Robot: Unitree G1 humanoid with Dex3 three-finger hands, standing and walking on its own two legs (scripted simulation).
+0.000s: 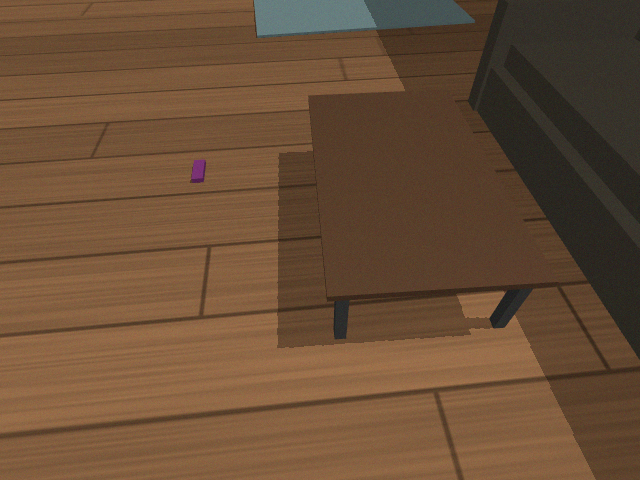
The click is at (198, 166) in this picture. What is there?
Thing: flat box
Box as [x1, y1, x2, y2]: [191, 159, 205, 182]
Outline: 204,159 194,160 191,177 192,182 203,181 205,167
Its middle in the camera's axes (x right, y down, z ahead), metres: -0.62 -0.34 +1.95
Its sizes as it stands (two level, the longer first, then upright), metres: 0.152 0.056 0.025
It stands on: the floor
